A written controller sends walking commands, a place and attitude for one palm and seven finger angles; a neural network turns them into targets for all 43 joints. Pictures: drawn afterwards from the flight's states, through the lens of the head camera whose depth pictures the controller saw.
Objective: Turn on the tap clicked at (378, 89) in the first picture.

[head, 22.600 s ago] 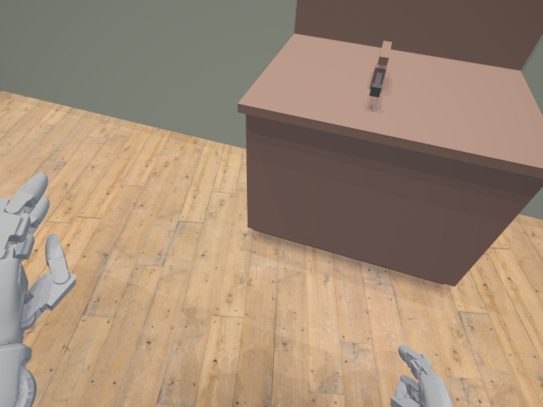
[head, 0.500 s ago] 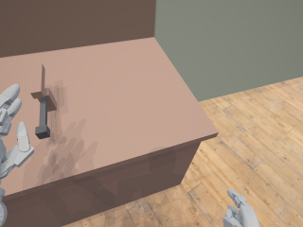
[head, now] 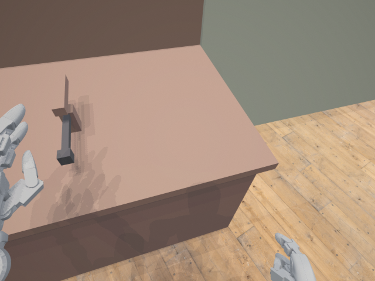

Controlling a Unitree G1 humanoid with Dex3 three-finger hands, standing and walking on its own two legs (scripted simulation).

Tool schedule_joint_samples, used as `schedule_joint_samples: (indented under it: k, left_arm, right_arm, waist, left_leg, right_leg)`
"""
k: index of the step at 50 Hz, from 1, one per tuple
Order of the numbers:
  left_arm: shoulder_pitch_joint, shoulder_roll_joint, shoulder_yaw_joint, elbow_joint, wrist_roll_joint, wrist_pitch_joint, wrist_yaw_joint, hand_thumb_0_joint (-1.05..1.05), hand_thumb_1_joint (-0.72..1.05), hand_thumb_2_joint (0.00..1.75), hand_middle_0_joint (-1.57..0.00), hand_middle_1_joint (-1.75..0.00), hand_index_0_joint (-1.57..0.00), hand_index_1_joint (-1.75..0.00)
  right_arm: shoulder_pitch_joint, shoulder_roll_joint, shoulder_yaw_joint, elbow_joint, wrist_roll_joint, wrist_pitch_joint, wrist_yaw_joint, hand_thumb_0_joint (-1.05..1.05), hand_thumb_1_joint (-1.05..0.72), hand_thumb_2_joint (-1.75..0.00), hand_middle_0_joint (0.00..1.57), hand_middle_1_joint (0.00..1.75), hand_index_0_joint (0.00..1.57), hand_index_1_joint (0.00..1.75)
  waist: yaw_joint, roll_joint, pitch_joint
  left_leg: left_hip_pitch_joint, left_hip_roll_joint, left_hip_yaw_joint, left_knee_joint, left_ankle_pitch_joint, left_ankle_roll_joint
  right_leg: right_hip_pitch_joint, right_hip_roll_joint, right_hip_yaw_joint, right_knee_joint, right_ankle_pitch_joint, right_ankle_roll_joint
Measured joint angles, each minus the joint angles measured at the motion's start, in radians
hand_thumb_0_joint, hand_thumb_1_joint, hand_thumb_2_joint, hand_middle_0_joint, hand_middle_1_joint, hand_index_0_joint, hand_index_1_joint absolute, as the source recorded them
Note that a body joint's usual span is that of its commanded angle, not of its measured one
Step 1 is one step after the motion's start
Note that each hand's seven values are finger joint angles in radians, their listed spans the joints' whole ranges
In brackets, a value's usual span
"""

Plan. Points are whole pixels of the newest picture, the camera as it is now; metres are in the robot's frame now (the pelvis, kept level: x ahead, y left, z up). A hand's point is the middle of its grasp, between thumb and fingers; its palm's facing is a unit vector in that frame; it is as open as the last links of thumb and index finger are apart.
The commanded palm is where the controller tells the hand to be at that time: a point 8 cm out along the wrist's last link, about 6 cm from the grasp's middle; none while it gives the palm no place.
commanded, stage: shuffle to correct the standing spot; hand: left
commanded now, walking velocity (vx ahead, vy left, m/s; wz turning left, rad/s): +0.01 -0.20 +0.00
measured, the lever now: (65, 156) +0.36 +0.31 +0.03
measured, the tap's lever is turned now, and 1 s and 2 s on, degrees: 0 0 0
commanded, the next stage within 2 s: come to a stop and stand still in 1.80 s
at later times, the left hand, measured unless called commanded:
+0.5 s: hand (49, 183) +0.22 +0.23 +0.17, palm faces +0.34 -0.86 -0.39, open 7.4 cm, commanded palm +0.16 +0.27 +0.18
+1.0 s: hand (46, 187) +0.21 +0.23 +0.17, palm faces +0.33 -0.85 -0.40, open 7.4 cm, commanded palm +0.16 +0.27 +0.18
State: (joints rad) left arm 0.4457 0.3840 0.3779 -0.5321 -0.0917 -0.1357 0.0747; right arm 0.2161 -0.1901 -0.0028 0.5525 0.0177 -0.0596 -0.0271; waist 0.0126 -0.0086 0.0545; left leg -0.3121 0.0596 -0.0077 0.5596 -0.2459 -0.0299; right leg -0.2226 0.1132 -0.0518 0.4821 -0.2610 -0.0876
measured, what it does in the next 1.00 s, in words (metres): stands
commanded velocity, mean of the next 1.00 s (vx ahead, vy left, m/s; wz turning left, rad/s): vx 0.00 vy -0.20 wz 0.00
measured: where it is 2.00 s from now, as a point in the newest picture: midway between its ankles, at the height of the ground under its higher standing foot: outside the picture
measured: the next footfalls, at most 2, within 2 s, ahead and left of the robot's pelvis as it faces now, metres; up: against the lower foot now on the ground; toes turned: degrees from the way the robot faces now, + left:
none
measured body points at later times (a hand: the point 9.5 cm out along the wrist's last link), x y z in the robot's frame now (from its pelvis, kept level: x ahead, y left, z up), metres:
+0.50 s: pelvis +0.01 -0.01 +0.00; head +0.02 +0.00 +0.45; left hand +0.20 +0.27 +0.19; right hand +0.17 -0.25 -0.08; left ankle +0.03 +0.14 -0.73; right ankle +0.00 -0.06 -0.73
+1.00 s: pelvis +0.00 -0.01 +0.00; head +0.02 +0.00 +0.45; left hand +0.19 +0.27 +0.19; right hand +0.17 -0.24 -0.08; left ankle +0.03 +0.14 -0.73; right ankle +0.00 -0.06 -0.73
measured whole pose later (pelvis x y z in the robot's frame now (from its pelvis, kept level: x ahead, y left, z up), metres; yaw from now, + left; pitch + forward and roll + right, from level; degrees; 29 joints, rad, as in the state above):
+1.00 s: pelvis +0.00 -0.01 +0.00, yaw +1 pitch -1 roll -1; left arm 0.48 0.40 0.38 -0.54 -0.10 -0.12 0.08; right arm 0.21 -0.20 -0.01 0.55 0.02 -0.04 -0.02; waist 0.00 0.00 0.05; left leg -0.31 0.07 -0.02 0.57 -0.25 -0.04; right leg -0.22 0.12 -0.07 0.49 -0.27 -0.11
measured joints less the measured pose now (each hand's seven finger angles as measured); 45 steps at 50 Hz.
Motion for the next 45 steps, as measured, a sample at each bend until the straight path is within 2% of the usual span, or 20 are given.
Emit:
schedule_joint_samples:
  k: [9, 15, 24, 36, 45]
  left_arm:
    - [0.024, 0.022, -0.003, -0.017, 0.000, 0.001, -0.009, 0.02, 0.89, 0.90, -0.20, -0.31, -0.21, -0.30]
    - [0.046, 0.029, 0.006, -0.016, -0.007, 0.004, -0.007, 0.02, 0.89, 0.90, -0.21, -0.31, -0.21, -0.30]
    - [0.028, 0.001, -0.008, 0.000, -0.010, 0.012, 0.005, 0.02, 0.89, 0.90, -0.21, -0.31, -0.21, -0.30]
    - [0.038, 0.024, 0.007, -0.020, -0.012, 0.008, 0.002, 0.02, 0.89, 0.90, -0.21, -0.31, -0.21, -0.30]
    - [0.044, 0.017, 0.000, -0.015, -0.014, 0.013, 0.003, 0.02, 0.89, 0.90, -0.21, -0.31, -0.21, -0.30]
  right_arm:
    - [-0.006, 0.009, 0.005, -0.014, 0.002, -0.002, 0.009, 0.01, -0.90, -0.90, 0.21, 0.30, 0.20, 0.30]
    - [-0.001, -0.001, 0.000, -0.009, 0.004, 0.004, 0.006, 0.01, -0.90, -0.90, 0.21, 0.30, 0.20, 0.30]
    - [0.004, -0.018, -0.011, 0.007, 0.007, 0.010, 0.001, 0.01, -0.90, -0.90, 0.20, 0.30, 0.20, 0.30]
    - [-0.011, -0.007, -0.007, -0.006, 0.007, 0.012, 0.008, 0.01, -0.91, -0.90, 0.20, 0.30, 0.20, 0.30]
    - [-0.009, -0.008, -0.006, -0.003, 0.007, 0.016, 0.007, 0.01, -0.91, -0.90, 0.20, 0.30, 0.20, 0.30]
  waist:
    - [-0.016, 0.011, 0.007]
    - [-0.015, 0.017, -0.004]
    - [-0.017, 0.012, -0.015]
    - [-0.021, 0.010, 0.004]
    - [-0.017, 0.015, 0.000]
  left_leg:
    - [0.001, 0.001, -0.002, -0.014, 0.010, -0.002]
    - [-0.004, 0.006, -0.006, -0.003, 0.002, -0.007]
    - [0.002, 0.004, -0.011, 0.013, -0.013, -0.009]
    - [0.001, 0.012, -0.012, 0.011, -0.010, -0.015]
    - [-0.001, 0.009, -0.013, 0.015, -0.010, -0.013]
  right_leg:
    - [0.004, 0.002, -0.002, -0.020, 0.012, -0.009]
    - [0.001, 0.007, -0.006, -0.012, 0.005, -0.018]
    - [0.004, 0.006, -0.011, 0.014, -0.017, -0.023]
    - [0.005, 0.013, -0.012, 0.006, -0.010, -0.025]
    - [0.003, 0.010, -0.014, 0.013, -0.012, -0.025]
